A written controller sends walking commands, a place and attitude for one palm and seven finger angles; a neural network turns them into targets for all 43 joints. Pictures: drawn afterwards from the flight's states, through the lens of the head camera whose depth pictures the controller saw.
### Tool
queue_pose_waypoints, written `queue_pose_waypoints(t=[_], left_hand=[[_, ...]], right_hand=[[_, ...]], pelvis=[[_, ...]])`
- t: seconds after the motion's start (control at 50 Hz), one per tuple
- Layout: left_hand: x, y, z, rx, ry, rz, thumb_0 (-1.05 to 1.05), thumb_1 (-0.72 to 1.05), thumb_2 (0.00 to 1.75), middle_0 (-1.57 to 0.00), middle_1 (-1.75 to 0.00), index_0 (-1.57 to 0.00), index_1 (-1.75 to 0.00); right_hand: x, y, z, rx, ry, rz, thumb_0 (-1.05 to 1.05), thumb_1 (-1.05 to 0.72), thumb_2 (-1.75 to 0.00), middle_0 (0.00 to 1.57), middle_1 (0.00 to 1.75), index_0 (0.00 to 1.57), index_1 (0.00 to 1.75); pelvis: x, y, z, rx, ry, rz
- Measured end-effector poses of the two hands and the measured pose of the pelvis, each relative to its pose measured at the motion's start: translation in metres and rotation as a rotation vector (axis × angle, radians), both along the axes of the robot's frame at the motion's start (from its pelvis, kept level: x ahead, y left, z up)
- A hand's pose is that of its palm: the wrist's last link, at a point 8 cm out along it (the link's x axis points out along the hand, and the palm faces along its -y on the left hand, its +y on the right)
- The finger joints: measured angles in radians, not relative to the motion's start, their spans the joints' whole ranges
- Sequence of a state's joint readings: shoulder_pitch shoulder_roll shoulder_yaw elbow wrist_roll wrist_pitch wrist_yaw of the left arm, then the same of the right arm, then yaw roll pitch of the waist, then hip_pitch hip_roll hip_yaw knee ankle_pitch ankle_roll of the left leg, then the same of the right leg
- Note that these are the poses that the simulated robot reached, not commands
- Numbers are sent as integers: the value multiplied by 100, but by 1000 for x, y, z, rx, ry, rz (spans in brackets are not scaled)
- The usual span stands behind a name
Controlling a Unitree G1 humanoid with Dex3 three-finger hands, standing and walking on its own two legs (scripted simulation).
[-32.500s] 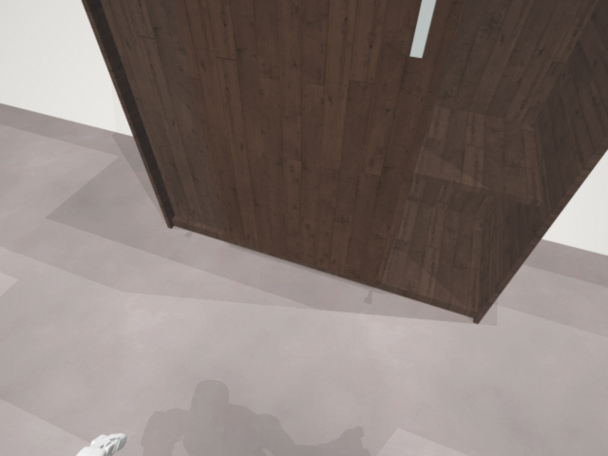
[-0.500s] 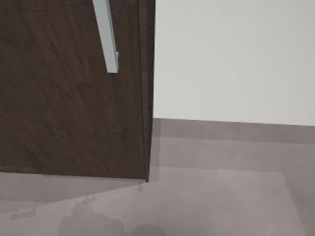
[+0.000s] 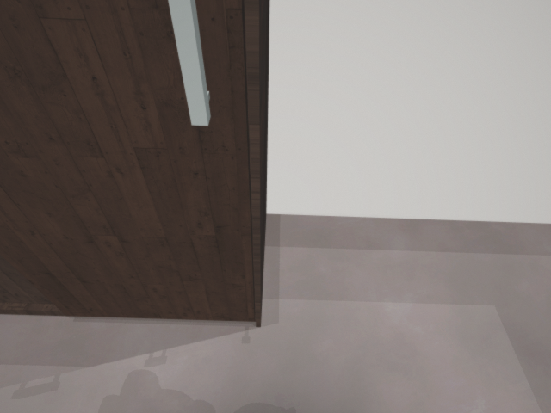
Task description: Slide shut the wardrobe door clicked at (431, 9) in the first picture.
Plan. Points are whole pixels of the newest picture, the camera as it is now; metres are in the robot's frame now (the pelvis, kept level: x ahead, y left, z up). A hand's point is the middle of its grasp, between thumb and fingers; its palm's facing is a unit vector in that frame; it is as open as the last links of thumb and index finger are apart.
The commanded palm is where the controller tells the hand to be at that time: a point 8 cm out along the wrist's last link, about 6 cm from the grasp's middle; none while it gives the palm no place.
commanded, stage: come to a stop and stand still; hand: left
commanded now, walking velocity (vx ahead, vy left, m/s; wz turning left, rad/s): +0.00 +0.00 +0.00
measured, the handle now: (195, 53) +0.50 +0.15 +0.27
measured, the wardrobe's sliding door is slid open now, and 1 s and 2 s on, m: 0.00 0.00 0.00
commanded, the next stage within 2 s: look again from close up in 1.18 s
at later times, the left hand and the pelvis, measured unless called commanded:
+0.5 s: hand out of the picture +0.00 +0.17 -0.15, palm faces +0.01 -0.97 -0.23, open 7.3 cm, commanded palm none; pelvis -0.02 -0.01 +0.01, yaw +0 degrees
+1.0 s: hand out of the picture -0.03 +0.12 -0.15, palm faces +0.04 -0.98 -0.18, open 7.3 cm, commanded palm none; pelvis -0.01 -0.04 +0.02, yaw +0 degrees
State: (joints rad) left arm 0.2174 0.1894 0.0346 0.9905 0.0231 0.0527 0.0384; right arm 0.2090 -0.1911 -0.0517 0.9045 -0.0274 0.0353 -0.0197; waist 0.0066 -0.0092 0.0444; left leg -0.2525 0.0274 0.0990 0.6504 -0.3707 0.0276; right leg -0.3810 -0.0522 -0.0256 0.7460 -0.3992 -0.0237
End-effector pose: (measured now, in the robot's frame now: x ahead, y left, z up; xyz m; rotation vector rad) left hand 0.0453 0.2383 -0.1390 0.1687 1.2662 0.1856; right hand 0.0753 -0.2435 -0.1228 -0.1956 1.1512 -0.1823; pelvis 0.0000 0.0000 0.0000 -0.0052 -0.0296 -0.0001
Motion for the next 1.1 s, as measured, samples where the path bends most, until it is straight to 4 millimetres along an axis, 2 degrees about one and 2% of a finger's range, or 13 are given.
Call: queue_pose_waypoints(t=[0.1,0.18,0.4,0.54,0.66,0.82,1.1], left_hand=[[-8,7,12,45,-37,-23,1,91,90,-20,-30,-20,-30],[-20,4,21,54,-30,-38,1,91,90,-20,-30,-20,-30],[-36,-15,24,15,-5,-37,1,92,90,-20,-30,-20,-30],[-52,-27,22,2,43,-24,1,92,90,-20,-30,-20,-30],[-65,-39,20,-15,82,-9,1,92,90,-20,-30,-20,-30],[-76,-55,17,-37,116,10,1,92,90,-20,-30,-20,-30],[-80,-73,14,-65,140,32,1,92,90,-20,-30,-20,-30]], right_hand=[[-6,16,-14,75,-48,7,0,-91,-90,20,30,20,30],[-21,21,-19,107,-36,-17,0,-93,-90,20,30,20,30],[-98,8,-14,87,153,-36,0,-92,-90,20,30,20,30],[-127,3,-12,94,239,-49,0,-91,-90,20,30,20,30],[-131,4,-13,111,261,-49,0,-91,-90,20,30,20,30],[-122,6,-14,131,256,-39,0,-91,-90,20,30,20,30],[-110,2,-12,127,258,-34,0,-91,-90,20,30,20,30]], pelvis=[[-7,0,-4,28,7,-19],[-15,2,0,29,6,-13],[-24,-7,12,27,13,-9],[-25,-17,15,25,14,-1],[-22,-24,16,24,12,2],[-19,-32,17,22,10,4],[-9,-39,18,20,14,10]])
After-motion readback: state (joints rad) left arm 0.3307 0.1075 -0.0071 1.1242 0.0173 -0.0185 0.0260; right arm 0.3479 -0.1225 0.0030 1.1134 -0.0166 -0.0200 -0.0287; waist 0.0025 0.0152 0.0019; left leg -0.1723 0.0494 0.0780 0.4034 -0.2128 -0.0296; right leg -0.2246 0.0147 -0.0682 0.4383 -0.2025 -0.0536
